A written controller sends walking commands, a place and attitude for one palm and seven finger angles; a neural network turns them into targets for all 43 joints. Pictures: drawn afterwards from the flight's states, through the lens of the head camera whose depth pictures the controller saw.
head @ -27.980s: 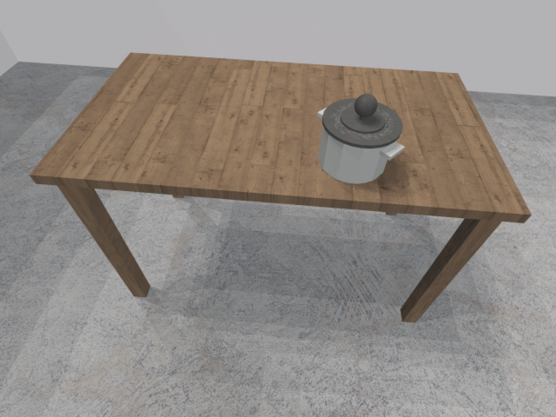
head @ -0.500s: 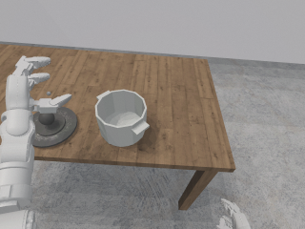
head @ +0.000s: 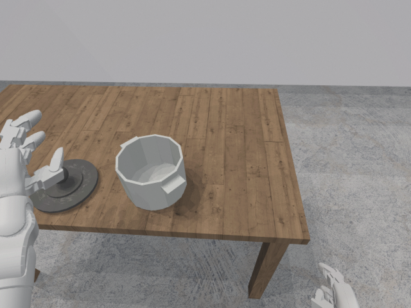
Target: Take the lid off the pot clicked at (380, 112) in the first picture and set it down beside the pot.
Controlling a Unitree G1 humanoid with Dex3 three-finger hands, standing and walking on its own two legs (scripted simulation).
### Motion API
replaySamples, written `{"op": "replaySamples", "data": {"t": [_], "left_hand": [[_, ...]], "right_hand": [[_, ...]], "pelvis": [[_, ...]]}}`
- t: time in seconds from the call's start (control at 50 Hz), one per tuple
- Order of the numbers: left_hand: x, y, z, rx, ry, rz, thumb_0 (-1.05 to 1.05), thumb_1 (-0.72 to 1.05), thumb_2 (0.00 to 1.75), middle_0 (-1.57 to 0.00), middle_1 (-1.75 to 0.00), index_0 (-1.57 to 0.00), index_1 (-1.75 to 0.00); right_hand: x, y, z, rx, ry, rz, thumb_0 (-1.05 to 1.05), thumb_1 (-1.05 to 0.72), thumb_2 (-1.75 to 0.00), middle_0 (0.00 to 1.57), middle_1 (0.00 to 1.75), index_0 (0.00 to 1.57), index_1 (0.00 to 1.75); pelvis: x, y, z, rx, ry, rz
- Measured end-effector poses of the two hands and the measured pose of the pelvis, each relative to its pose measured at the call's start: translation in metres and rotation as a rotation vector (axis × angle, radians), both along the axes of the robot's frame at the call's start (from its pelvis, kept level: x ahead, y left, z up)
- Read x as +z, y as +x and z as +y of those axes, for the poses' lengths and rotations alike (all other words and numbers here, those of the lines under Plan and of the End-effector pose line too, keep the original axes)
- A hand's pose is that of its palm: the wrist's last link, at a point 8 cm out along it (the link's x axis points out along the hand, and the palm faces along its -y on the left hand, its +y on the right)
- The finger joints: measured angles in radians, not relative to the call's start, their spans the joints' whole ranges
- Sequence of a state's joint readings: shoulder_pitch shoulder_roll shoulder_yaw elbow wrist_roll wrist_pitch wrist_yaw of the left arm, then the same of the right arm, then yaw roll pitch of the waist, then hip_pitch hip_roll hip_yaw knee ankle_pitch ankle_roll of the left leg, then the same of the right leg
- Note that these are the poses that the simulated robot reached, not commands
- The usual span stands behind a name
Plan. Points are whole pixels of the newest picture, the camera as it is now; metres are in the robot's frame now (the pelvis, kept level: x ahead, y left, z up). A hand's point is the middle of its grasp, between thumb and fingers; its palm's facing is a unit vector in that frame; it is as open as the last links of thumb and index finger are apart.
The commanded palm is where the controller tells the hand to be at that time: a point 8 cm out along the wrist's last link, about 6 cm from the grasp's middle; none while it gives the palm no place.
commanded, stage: draw the hand back to the body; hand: left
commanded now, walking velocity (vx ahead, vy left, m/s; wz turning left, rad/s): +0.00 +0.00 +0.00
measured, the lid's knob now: (58, 174) +0.42 +0.44 -0.04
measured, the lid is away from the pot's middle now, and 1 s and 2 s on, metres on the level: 0.26 0.26 0.26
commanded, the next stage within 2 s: step back with the hand held close in 1.00 s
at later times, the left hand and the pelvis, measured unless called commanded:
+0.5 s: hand (35, 205) +0.22 +0.28 +0.16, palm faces +0.42 -0.84 -0.34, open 7.4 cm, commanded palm +0.16 +0.31 +0.17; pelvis -0.01 +0.02 +0.00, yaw +0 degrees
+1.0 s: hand (12, 246) +0.16 +0.28 +0.16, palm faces +0.38 -0.85 -0.37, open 7.4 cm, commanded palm +0.11 +0.32 +0.18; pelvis -0.02 +0.04 +0.00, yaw +1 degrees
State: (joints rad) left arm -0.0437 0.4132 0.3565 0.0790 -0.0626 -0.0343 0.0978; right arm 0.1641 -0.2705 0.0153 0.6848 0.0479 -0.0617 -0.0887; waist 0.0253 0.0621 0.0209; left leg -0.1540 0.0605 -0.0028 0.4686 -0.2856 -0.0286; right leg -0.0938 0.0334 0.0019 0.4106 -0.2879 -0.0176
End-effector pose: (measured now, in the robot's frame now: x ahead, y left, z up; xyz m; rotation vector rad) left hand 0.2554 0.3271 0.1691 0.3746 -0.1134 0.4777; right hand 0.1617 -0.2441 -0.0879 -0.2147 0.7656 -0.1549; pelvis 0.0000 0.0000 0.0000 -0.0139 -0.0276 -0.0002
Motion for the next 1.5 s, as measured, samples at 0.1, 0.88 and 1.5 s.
{"op": "replaySamples", "data": {"t": [0.1,0.88,1.5], "left_hand": [[0.001,-0.012,-0.004,-0.004,0.000,-0.007,0.01,0.66,0.83,-0.24,-0.46,-0.25,-0.45],[0.000,-0.128,-0.015,-0.121,0.052,0.002,0.02,0.89,0.90,-0.20,-0.31,-0.21,-0.30],[-0.007,-0.138,-0.011,-0.308,0.148,0.063,0.02,0.89,0.90,-0.21,-0.31,-0.21,-0.30]], "right_hand": [[0.004,0.010,0.005,0.017,0.014,-0.037,0.01,-0.90,-0.90,0.20,0.30,0.20,0.30],[0.023,0.008,0.071,0.130,0.016,-0.133,0.02,-0.90,-0.90,0.20,0.30,0.20,0.30],[0.026,-0.049,0.056,-0.027,-0.037,-0.059,0.02,-0.90,-0.90,0.20,0.30,0.20,0.30]], "pelvis": [[0.000,-0.001,-0.002,0.001,0.002,-0.007],[0.000,-0.018,0.036,0.005,-0.010,-0.040],[-0.004,-0.049,0.051,-0.027,0.003,0.031]]}}
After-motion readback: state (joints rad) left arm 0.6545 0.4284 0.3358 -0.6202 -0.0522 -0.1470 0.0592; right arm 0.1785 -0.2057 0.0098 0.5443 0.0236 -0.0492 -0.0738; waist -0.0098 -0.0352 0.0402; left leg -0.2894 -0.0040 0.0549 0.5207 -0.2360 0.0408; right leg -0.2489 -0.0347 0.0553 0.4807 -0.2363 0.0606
